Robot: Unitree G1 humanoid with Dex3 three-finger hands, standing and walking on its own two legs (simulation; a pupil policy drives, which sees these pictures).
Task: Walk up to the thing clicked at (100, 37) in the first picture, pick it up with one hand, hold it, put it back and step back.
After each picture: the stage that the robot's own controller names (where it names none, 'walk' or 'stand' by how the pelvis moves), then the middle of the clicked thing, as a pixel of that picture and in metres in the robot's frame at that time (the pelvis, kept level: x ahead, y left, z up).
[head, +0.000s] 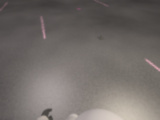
stand; (101, 37) +2.03 -0.27 -0.72
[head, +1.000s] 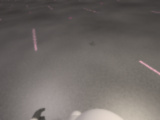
walk; (92, 43) +1.92 +0.08 -0.69
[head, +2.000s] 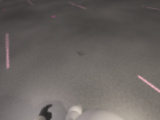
walk; (81, 53) +1.31 +0.26 -0.72
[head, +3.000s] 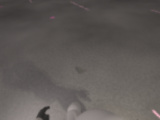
walk; (80, 70) +0.83 +0.20 -0.72
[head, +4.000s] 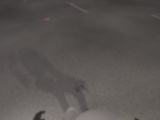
walk; (76, 88) +0.49 +0.17 -0.69
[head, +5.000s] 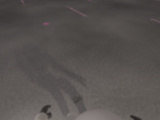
stand; (75, 100) +0.36 +0.17 -0.72
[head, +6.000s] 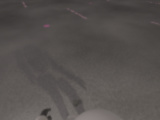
stand; (75, 103) +0.34 +0.16 -0.72
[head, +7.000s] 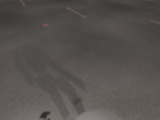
stand; (75, 101) +0.35 +0.16 -0.73
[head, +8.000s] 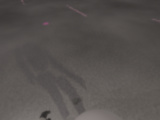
stand; (75, 101) +0.34 +0.16 -0.73
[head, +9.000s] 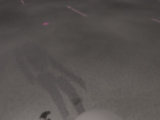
stand; (75, 101) +0.34 +0.17 -0.73
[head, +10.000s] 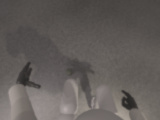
go down; (69, 72) +0.39 +0.20 -0.46
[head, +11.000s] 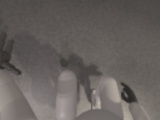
go down; (64, 63) +0.42 +0.24 -0.32
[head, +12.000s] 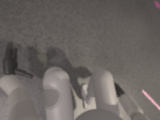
close in; (42, 59) +0.39 +0.28 -0.23
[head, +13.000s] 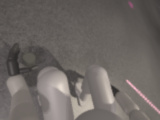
close; (29, 60) +0.39 +0.28 -0.21
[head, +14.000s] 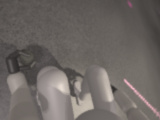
lift; (27, 59) +0.38 +0.29 -0.21
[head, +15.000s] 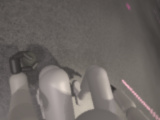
lift; (29, 60) +0.37 +0.29 -0.22
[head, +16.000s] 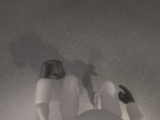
lift; (59, 71) +0.31 +0.23 -0.05
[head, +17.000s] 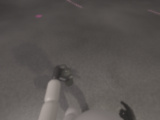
hold; (67, 77) +0.32 +0.16 -0.01
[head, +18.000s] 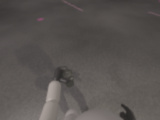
hold; (68, 79) +0.31 +0.16 -0.02
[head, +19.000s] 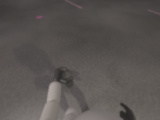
crouch; (68, 79) +0.32 +0.16 -0.03
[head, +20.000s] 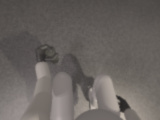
lower; (52, 56) +0.44 +0.24 -0.12
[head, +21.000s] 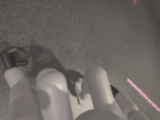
lower; (24, 59) +0.39 +0.31 -0.22
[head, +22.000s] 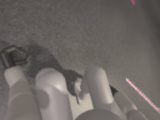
lower; (22, 58) +0.39 +0.31 -0.22
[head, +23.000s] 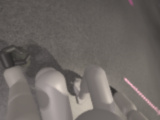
lower; (22, 58) +0.39 +0.31 -0.22
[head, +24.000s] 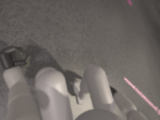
lower; (22, 59) +0.39 +0.31 -0.22
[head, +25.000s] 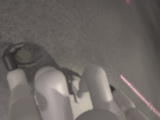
open; (22, 58) +0.38 +0.29 -0.22
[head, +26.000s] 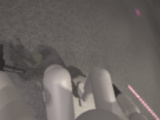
stand; (36, 59) +0.37 +0.29 -0.23
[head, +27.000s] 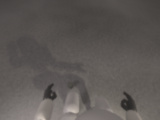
stand; (70, 85) +0.37 +0.20 -0.57
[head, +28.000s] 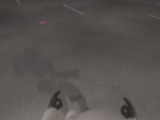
stand; (72, 99) +0.35 +0.20 -0.67
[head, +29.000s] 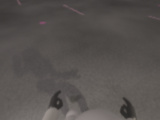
stand; (72, 99) +0.35 +0.19 -0.67
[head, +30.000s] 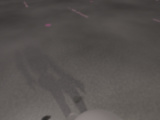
stand; (76, 100) +0.37 +0.17 -0.72
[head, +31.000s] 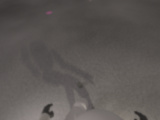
walk; (79, 85) +0.45 +0.19 -0.70
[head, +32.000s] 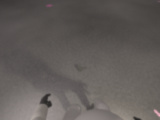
walk; (79, 68) +0.74 +0.14 -0.69
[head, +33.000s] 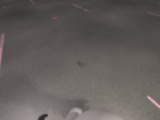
stand; (81, 64) +1.01 +0.21 -0.71
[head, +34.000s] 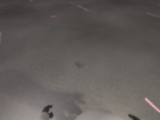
stand; (79, 65) +0.98 +0.19 -0.72
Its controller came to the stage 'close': yes
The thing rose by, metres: 0.69
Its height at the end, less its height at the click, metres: +0.00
